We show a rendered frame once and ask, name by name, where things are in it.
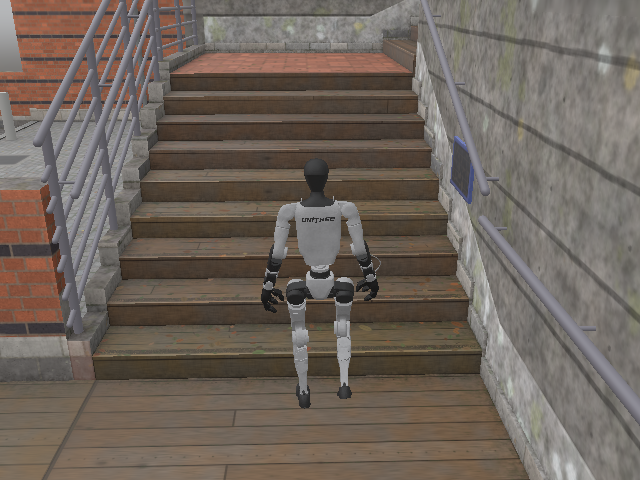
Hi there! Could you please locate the right robot upper arm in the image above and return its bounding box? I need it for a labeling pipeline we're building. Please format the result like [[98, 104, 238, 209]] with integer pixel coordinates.
[[338, 201, 367, 256]]

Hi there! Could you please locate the right robot hand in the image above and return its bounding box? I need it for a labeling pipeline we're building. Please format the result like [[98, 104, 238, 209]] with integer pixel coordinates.
[[356, 279, 379, 301]]

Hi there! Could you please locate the robot left thigh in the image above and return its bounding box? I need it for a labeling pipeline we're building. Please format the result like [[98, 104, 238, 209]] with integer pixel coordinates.
[[286, 279, 309, 348]]

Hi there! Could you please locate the robot right forearm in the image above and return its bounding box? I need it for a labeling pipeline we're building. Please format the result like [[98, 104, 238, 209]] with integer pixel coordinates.
[[356, 240, 376, 282]]

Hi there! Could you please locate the left robot hand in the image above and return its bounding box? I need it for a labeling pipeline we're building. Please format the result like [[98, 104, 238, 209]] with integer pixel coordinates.
[[261, 288, 284, 313]]

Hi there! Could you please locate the robot left forearm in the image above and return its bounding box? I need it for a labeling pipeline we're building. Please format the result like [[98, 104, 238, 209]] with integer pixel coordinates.
[[263, 244, 282, 290]]

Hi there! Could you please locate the left robot upper arm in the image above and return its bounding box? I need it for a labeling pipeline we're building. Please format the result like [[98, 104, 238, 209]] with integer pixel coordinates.
[[272, 203, 297, 260]]

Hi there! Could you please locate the robot head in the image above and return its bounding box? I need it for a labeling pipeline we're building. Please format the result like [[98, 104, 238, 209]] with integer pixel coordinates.
[[300, 158, 335, 207]]

